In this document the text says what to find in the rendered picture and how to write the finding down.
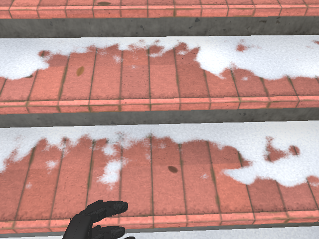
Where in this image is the robot left hand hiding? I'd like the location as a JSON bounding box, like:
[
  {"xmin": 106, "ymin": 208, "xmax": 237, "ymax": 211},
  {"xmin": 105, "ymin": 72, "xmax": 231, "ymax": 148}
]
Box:
[{"xmin": 62, "ymin": 200, "xmax": 135, "ymax": 239}]

